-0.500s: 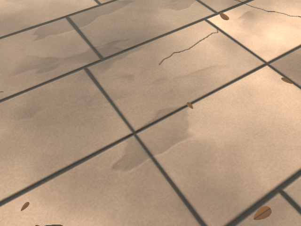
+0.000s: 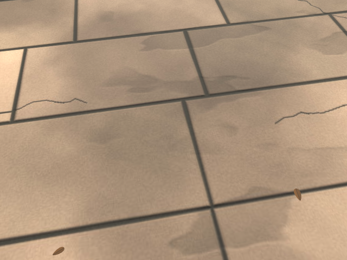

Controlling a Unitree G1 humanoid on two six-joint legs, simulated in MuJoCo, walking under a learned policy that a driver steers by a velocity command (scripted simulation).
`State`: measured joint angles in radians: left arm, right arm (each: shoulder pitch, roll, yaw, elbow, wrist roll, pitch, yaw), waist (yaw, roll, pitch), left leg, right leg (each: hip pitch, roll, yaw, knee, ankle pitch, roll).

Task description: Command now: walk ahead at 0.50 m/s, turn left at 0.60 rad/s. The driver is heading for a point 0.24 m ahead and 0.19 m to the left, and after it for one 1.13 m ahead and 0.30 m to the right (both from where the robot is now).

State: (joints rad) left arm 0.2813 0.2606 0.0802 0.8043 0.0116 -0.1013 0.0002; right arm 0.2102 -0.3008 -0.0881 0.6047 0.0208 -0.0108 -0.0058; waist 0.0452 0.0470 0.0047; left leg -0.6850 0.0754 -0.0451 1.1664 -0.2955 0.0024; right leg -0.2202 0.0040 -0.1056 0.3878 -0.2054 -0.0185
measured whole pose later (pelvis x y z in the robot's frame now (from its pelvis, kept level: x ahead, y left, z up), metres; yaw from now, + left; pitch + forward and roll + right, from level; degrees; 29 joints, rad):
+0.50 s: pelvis +0.21 +0.07 +0.00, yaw +6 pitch +2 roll +0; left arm 0.17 0.30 0.06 0.83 -0.01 -0.01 0.02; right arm 0.17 -0.22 -0.04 0.70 -0.03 -0.05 0.01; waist 0.01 -0.05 0.04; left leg -0.31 -0.01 0.10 0.42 -0.15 0.06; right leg -0.59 -0.09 0.03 1.01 -0.33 0.08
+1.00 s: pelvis +0.27 +0.03 +0.00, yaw -10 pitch +4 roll +2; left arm 0.18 0.30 0.08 0.69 -0.01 0.02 0.03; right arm 0.07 -0.29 -0.09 0.73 0.00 0.02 -0.05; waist 0.02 0.01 0.03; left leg -0.56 -0.01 -0.07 0.98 -0.38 -0.08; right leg -0.34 0.04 0.08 0.47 -0.19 -0.05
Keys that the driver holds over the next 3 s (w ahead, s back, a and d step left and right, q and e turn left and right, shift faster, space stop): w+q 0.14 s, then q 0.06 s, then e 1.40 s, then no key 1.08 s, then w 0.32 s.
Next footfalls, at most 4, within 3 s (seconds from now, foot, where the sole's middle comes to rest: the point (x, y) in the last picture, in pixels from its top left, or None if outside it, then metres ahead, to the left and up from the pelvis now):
0.26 left None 0.28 0.17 -0.78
0.74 right None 0.32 -0.07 -0.78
1.22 left None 0.37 0.16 -0.78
1.62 right None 0.23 -0.08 -0.78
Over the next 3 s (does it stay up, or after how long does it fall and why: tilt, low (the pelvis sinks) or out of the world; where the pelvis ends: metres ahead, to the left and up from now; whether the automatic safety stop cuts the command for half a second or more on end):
stays up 0.30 -0.01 -0.01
